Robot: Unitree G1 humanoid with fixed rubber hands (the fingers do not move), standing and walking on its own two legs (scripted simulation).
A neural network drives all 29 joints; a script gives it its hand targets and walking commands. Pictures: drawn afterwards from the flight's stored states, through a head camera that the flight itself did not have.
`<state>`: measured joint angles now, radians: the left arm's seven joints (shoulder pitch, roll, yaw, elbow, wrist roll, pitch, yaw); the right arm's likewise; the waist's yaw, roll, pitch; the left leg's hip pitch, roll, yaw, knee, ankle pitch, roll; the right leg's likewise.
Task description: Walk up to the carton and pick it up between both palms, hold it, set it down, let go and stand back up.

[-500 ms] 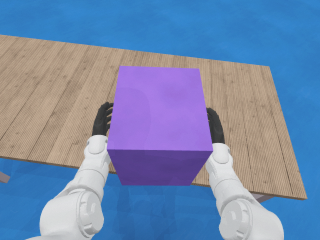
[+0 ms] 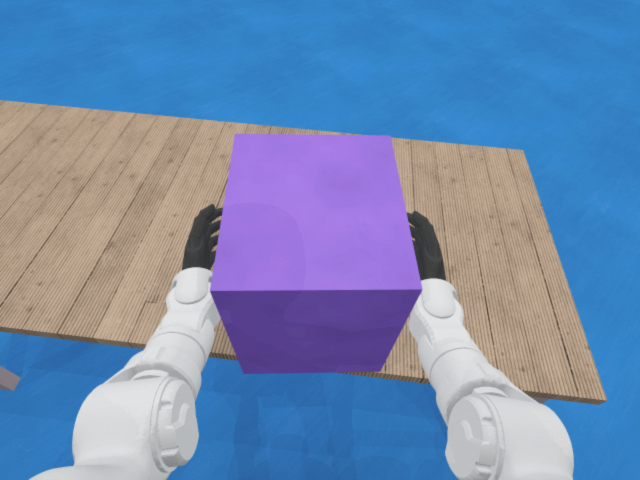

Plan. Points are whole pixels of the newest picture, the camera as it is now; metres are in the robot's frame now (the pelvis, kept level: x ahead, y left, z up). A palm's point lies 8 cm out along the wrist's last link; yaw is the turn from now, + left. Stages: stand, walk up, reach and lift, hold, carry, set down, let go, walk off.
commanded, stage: reach and lift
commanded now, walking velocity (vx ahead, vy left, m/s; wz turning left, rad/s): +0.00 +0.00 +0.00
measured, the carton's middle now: (312, 261) +0.43 +0.05 +0.00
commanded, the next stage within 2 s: none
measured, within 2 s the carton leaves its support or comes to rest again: neither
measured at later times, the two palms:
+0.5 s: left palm (181, 233) +0.38 +0.21 +0.10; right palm (435, 246) +0.40 -0.10 +0.10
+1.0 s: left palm (176, 223) +0.36 +0.19 +0.15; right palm (466, 242) +0.36 -0.11 +0.15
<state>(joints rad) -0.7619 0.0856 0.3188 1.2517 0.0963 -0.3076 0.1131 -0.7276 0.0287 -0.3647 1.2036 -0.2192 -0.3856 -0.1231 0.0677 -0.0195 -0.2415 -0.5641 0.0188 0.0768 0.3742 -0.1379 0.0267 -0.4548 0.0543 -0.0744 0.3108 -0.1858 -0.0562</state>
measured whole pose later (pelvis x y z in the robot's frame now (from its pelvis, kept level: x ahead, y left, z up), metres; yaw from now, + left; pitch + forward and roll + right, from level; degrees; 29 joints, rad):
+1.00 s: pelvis -0.02 +0.00 +0.01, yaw +2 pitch +0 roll +0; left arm -0.71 0.07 0.29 0.69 0.17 0.32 0.07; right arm -0.69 0.01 -0.14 0.79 0.07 0.14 -0.16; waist 0.00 -0.05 -0.11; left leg -0.21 0.00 0.05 0.33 -0.12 0.02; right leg -0.10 0.05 -0.08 0.27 -0.18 -0.06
